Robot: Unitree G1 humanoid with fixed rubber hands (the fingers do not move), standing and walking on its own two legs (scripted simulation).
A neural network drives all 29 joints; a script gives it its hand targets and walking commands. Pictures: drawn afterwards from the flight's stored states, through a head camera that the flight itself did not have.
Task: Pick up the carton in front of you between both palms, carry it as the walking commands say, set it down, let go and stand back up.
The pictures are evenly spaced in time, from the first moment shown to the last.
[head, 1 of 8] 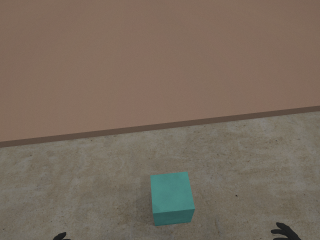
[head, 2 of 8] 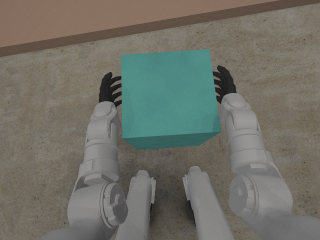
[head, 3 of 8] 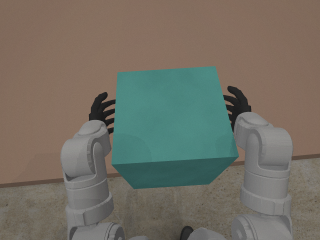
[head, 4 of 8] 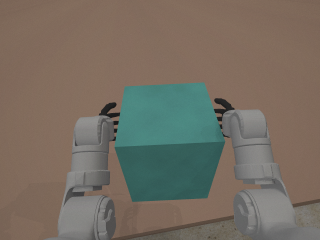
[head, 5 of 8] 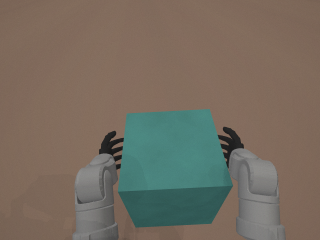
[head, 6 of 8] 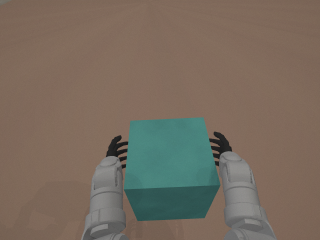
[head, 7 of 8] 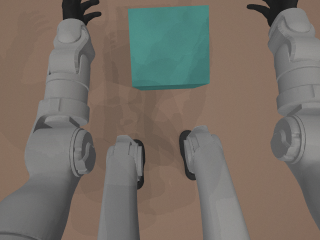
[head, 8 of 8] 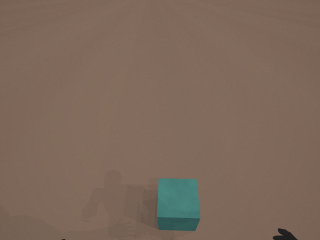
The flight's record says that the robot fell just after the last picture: no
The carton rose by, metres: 0.83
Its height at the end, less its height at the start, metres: +0.07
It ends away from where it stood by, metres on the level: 2.36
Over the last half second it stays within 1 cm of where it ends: yes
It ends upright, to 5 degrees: yes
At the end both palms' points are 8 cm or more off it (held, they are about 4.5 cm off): yes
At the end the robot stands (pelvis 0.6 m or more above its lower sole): yes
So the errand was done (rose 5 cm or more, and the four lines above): yes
